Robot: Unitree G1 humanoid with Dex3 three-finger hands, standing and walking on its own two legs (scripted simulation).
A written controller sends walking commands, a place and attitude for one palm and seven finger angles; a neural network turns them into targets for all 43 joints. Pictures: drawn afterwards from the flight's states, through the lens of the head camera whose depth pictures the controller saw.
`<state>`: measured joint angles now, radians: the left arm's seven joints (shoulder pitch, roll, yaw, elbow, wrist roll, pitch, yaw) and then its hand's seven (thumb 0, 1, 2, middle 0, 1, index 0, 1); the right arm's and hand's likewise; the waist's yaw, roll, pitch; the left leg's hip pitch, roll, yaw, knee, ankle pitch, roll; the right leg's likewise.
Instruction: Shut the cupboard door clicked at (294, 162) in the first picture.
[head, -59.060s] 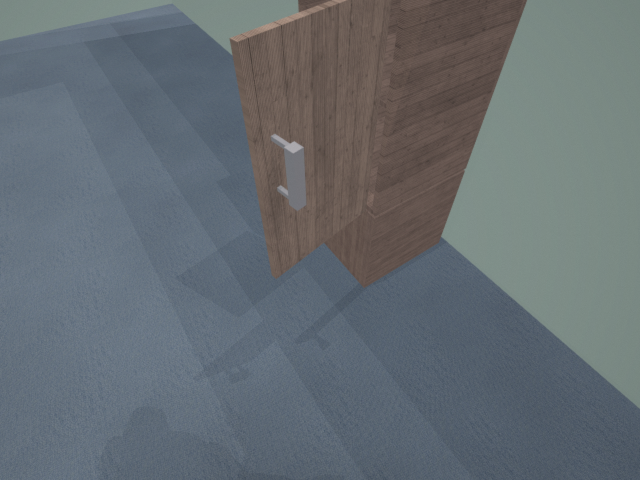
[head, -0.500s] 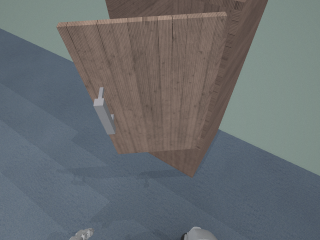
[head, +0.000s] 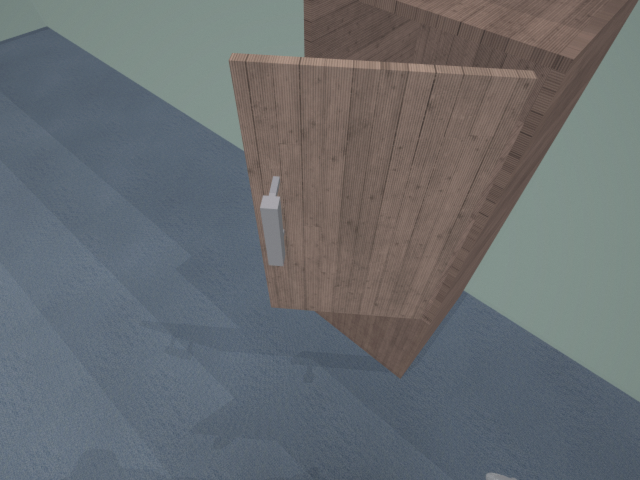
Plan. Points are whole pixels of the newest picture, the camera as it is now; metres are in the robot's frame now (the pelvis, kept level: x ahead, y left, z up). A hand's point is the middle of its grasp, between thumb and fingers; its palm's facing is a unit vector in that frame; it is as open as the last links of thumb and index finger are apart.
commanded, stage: come to a stop and stand still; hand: left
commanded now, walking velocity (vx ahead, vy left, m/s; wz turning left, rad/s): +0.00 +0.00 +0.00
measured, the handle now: (276, 222) +0.47 +0.12 +0.00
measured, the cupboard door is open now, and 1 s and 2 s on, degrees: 36 36 36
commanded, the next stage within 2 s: look again from close up in 0.80 s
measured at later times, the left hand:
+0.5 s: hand out of the picture +0.00 +0.21 -0.17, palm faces +0.00 -0.98 -0.22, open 7.3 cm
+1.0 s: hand out of the picture -0.05 +0.19 -0.17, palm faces -0.01 -0.99 -0.16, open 7.4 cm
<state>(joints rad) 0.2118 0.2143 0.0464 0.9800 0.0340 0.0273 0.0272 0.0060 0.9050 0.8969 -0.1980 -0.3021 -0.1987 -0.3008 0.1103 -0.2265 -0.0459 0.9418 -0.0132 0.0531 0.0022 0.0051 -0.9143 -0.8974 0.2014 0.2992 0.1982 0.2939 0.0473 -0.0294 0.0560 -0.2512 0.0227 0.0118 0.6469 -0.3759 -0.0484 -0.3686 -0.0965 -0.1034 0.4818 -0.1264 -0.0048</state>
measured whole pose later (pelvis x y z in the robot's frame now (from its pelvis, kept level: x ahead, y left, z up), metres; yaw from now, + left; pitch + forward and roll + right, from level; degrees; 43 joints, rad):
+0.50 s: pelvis -0.03 +0.03 +0.01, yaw -1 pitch -1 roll +1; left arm 0.22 0.16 0.00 1.11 0.00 0.01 0.04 0.01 0.93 0.90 -0.20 -0.30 -0.20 -0.30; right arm 0.27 -0.15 0.00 1.11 -0.01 0.01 -0.03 0.01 -0.92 -0.90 0.21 0.30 0.20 0.29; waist -0.01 0.00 0.05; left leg -0.13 0.00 0.04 0.39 -0.24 0.00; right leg -0.14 0.00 0.01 0.42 -0.26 -0.01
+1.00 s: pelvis -0.04 +0.04 +0.00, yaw -1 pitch -1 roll -1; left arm 0.30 0.12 -0.02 1.13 0.01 -0.03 0.04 0.01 0.91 0.90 -0.20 -0.30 -0.20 -0.30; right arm 0.29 -0.15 0.00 1.09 -0.02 -0.01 -0.03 0.01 -0.91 -0.90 0.20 0.30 0.20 0.29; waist -0.01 0.01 0.05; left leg -0.20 0.02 0.03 0.49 -0.27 0.01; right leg -0.18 0.02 0.00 0.45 -0.25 -0.01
